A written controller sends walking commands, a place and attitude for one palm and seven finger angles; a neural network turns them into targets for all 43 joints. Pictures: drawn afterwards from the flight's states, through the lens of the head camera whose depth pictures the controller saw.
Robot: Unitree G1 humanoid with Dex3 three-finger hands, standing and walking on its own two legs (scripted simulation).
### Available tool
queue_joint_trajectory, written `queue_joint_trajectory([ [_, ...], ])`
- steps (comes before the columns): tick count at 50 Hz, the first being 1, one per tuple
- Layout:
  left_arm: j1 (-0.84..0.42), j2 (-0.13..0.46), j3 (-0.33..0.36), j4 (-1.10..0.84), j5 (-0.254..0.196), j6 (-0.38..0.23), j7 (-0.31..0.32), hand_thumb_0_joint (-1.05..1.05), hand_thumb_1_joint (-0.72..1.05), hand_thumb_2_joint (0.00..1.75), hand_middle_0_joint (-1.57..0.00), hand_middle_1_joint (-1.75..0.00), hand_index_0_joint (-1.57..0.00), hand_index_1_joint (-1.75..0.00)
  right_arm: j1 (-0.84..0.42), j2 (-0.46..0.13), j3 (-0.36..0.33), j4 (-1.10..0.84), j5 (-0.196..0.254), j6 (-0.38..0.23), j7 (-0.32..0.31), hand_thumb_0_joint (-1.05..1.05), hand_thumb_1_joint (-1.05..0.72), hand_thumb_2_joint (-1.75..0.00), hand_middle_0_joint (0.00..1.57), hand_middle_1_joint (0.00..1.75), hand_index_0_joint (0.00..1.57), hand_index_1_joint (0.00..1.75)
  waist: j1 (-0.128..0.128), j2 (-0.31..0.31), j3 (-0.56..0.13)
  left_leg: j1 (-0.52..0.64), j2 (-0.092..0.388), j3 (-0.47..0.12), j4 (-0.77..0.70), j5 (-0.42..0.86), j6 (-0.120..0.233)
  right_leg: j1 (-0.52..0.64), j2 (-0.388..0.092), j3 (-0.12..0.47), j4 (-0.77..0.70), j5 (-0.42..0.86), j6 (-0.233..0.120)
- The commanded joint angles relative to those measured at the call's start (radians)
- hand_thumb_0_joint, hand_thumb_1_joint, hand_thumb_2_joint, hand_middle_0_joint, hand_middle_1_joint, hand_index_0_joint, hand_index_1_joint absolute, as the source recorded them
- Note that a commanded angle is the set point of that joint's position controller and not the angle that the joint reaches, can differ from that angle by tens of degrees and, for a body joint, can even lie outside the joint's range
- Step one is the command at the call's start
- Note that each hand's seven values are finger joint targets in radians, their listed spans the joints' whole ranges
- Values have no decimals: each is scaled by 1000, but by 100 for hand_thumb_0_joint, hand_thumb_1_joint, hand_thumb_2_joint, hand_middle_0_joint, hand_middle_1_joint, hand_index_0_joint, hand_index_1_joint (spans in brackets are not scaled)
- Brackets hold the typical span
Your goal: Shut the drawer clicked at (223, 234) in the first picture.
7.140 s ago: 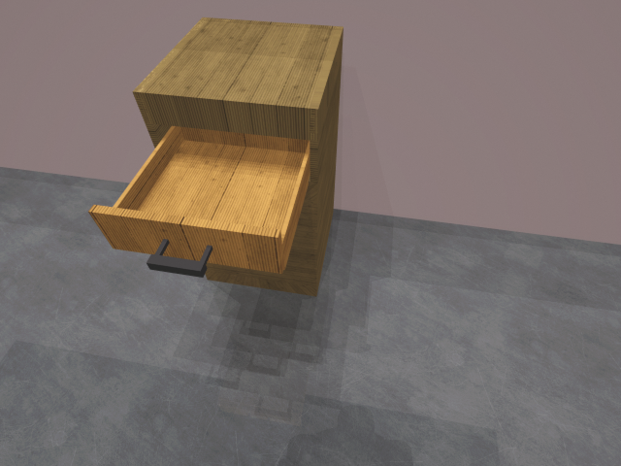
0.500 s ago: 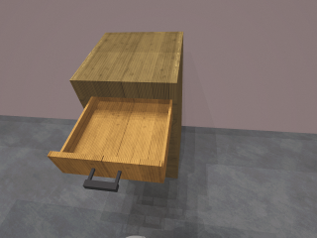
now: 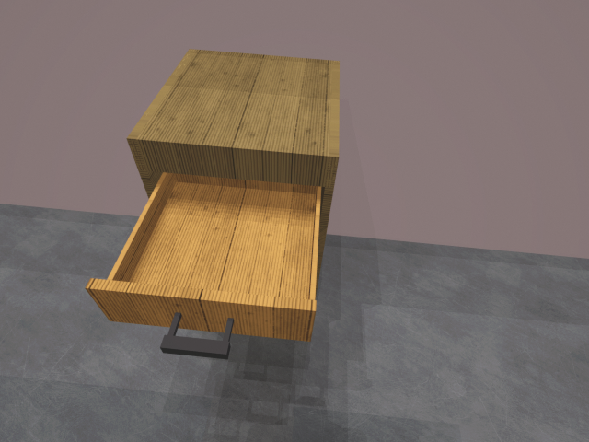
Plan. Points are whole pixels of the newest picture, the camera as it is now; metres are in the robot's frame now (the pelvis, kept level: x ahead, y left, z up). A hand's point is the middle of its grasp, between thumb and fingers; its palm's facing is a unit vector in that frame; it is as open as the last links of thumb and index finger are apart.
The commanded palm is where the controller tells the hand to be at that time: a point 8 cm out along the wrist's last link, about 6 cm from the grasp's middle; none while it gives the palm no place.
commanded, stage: come to a stop and stand still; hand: left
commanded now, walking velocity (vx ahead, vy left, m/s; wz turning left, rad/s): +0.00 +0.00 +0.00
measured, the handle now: (199, 334) +0.31 +0.18 -0.12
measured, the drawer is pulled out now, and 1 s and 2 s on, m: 0.30 0.30 0.30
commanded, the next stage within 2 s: look again from close up in 0.44 s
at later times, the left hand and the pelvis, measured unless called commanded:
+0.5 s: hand out of the picture +0.01 +0.17 -0.17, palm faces +0.03 -0.98 -0.21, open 7.3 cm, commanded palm none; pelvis +0.00 -0.01 +0.00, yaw +1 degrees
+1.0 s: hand out of the picture -0.01 +0.17 -0.17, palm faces +0.03 -0.99 -0.16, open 7.4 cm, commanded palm none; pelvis +0.00 +0.01 +0.01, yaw +0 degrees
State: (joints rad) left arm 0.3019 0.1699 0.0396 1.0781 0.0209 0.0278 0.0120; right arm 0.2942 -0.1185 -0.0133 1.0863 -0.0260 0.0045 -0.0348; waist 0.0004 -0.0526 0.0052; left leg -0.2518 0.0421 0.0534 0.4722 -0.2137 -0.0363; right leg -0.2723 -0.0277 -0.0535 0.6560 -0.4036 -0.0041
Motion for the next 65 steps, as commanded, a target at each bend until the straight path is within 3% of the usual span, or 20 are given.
queue_joint_trajectory([
  [1,124,48,-6,13,-3,-45,13,0,90,90,-20,-30,-20,-30,44,-95,-21,-25,16,-15,1,0,-90,-90,20,30,20,30,18,34,10,-86,84,-79,-65,-51,59,150,-86,129,-321,175,-28],
  [2,156,120,-11,11,8,-32,48,0,90,90,-20,-30,-20,-30,-110,-164,-33,-105,22,-18,8,0,-90,-90,20,30,20,30,60,69,158,-93,30,7,142,-104,5,-36,-130,200,-374,358,-18],
  [3,68,147,-3,-9,8,-52,49,0,90,90,-20,-30,-20,-30,-35,-98,-8,-103,18,-5,8,0,-90,-90,20,30,20,30,-32,-63,104,-54,16,-5,173,-100,0,-32,-206,221,-409,395,-56],
  [5,10,87,-26,-41,-6,-70,44,0,90,90,-20,-30,-20,-30,63,-82,-4,-82,8,-5,18,0,-90,-90,20,30,20,30,-55,-181,45,25,21,-20,138,-65,38,-38,-156,150,-387,255,-91],
  [7,5,81,-24,-57,-7,-70,40,0,90,90,-20,-30,-20,-30,92,-94,0,-67,7,-15,20,0,-90,-90,20,30,20,30,-54,-75,26,62,20,-30,55,9,43,-19,-121,129,-339,251,-88],
  [8,8,85,-25,-54,-9,-66,36,0,90,90,-20,-30,-20,-30,96,-93,2,-56,7,-19,18,0,-90,-90,20,30,20,30,-43,41,40,68,38,-43,4,31,48,-28,-100,123,-311,204,-81],
  [10,30,84,-25,-55,-11,-63,32,0,90,90,-20,-30,-20,-30,77,-102,5,-59,6,-19,15,0,-90,-90,20,30,20,30,-22,109,81,2,51,-64,-18,38,53,-3,-73,118,-293,179,-66],
  [12,47,88,-28,-49,-12,-66,31,0,90,90,-20,-30,-20,-30,67,-99,9,-63,9,-16,15,0,-90,-90,20,30,20,30,-16,21,88,-11,38,-48,-11,18,48,20,-83,134,-319,194,-64],
  [17,51,90,-31,-58,-12,-67,30,0,90,90,-20,-30,-20,-30,81,-105,13,-46,10,-21,16,0,-90,-90,20,30,20,30,-16,5,65,15,38,-51,-35,50,48,57,-84,124,-314,254,-61],
  [54,116,50,-47,-16,-11,-61,29,0,90,90,-20,-30,-20,-30,84,-115,22,19,18,-40,12,0,-90,-90,20,30,20,30,1,54,81,65,69,-94,-133,88,75,67,-77,83,-318,240,-37],
  [55,142,84,-43,20,7,-81,62,0,90,90,-20,-30,-20,-30,-49,-142,16,-50,21,-46,18,0,-90,-90,20,30,20,30,39,77,128,-36,64,-48,75,128,34,33,-133,144,-324,560,-19],
  [56,-558,244,0,-1531,-223,-285,38,0,90,90,-22,-32,-22,-32,-16,-321,-16,-408,61,-187,-28,0,-90,-90,20,30,20,30,-114,241,-375,275,-41,-43,-51,167,66,134,-29,56,-224,449,-19],
  [57,-176,196,30,-1274,-136,-238,95,0,90,90,-24,-34,-24,-34,-102,-228,8,-340,56,-284,-57,0,-90,-90,20,30,20,30,-1,322,-391,278,-9,-19,-49,234,67,110,15,7,-151,298,-44],
  [58,127,13,-85,-1103,-147,-104,128,0,90,90,-26,-37,-26,-37,-91,-196,-8,-343,77,-326,-41,0,-90,-90,20,30,20,30,-31,237,-213,127,4,-61,-70,158,40,-4,20,-52,-146,174,-26],
  [59,98,-116,-181,-1093,-169,-82,106,0,90,90,-28,-39,-28,-39,-69,-221,0,-324,84,-343,-37,0,-90,-90,20,30,20,30,-47,124,-68,36,-8,-66,-46,47,50,-52,21,-64,-153,176,-17],
  [60,64,-100,-188,-1164,-194,-125,88,0,90,90,-30,-41,-30,-41,-90,-241,-13,-374,81,-363,-41,0,-90,-90,20,30,20,30,-68,44,25,-33,-15,-95,-12,-47,62,-113,19,-69,-160,126,-6],
  [61,76,-69,-169,-1143,-181,-172,74,0,90,90,-32,-43,-32,-43,-88,-266,-27,-394,63,-380,-41,0,-90,-90,20,30,20,30,-89,-54,28,-84,-25,-100,40,-97,69,-189,23,-67,-148,63,0],
  [62,124,-111,-184,-1081,-176,-218,48,0,90,90,-34,-45,-34,-45,-87,-263,-34,-429,44,-388,-34,0,-90,-90,20,30,20,30,-90,-137,39,-154,-36,-105,95,-132,67,-269,28,-74,-109,-1,3],
  [63,201,-120,-167,-1043,-174,-276,15,0,90,90,-36,-47,-36,-47,-99,-257,-48,-467,40,-397,-18,0,-90,-90,20,30,20,30,-56,-109,4,-197,-44,-96,143,-131,55,-298,29,-74,-61,-21,-7],
  [65,415,-126,-118,-983,-198,-405,-79,0,90,90,-40,-52,-40,-52,-139,-236,-69,-535,31,-396,10,0,-90,-90,20,30,20,30,22,-197,-82,-310,-41,-74,241,-113,37,-345,31,-71,45,-46,-17],
])
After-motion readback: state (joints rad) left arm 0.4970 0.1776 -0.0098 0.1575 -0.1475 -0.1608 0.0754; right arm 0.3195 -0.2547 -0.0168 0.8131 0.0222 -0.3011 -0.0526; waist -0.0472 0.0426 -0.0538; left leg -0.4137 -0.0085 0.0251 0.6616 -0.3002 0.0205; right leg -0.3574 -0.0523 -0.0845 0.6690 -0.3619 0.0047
